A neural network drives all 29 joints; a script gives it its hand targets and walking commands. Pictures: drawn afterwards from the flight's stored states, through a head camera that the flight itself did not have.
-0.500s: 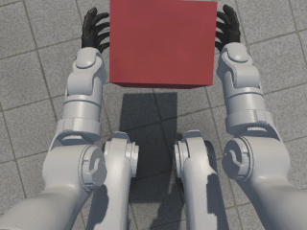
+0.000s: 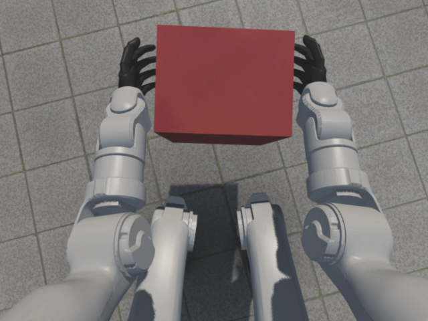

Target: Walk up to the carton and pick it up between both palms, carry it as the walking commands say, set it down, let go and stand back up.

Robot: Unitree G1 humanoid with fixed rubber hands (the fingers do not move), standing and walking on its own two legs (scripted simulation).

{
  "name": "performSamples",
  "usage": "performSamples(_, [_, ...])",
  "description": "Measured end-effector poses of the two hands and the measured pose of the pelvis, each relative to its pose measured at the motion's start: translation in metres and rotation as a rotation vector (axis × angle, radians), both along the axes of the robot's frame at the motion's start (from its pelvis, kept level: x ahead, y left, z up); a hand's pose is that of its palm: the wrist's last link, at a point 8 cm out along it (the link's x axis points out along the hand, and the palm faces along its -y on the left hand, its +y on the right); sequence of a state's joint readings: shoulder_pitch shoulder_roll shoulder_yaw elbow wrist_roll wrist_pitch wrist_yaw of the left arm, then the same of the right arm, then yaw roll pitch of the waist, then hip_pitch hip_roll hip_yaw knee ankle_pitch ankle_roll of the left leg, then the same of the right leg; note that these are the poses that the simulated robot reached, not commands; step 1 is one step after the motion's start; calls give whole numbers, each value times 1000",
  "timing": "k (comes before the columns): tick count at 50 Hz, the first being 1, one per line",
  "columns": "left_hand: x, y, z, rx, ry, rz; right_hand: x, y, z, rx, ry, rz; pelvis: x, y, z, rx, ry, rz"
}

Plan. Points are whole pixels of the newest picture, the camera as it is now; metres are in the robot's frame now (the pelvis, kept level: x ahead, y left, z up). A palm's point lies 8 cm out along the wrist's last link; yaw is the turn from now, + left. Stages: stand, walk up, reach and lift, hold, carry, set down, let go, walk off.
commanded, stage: reach and lift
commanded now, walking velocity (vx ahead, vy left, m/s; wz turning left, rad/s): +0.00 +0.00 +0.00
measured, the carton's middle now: (220, 98) +0.50 -0.02 -0.15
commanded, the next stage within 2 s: none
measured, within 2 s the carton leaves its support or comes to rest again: neither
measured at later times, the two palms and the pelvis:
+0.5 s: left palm (113, 81) +0.48 +0.13 +0.00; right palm (330, 75) +0.48 -0.17 -0.01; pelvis +0.01 +0.00 +0.06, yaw -1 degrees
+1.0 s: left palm (85, 70) +0.46 +0.13 +0.07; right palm (360, 62) +0.46 -0.17 +0.07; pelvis +0.04 +0.00 +0.12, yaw -1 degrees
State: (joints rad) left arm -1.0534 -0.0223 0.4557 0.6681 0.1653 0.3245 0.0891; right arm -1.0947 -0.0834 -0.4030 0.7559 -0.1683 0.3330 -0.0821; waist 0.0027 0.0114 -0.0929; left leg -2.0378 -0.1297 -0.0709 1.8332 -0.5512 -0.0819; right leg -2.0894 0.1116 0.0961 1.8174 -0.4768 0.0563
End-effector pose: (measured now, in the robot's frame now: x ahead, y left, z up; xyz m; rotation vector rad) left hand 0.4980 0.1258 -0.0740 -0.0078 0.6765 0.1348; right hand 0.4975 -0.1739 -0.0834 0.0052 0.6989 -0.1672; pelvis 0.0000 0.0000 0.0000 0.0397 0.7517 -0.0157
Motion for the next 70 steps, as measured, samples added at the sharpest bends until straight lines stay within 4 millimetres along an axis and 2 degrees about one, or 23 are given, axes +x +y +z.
performSamples(33, [-22, 3, 98, -8, 0, 4, -21, 3, 100, -4, 0, -3, 20, 0, 76, -11, -73, -2])
performSamples(70, [-51, 4, 206, -11, 1, 11, -49, 4, 208, 2, 1, -8, 56, -3, 178, -19, -213, -9])
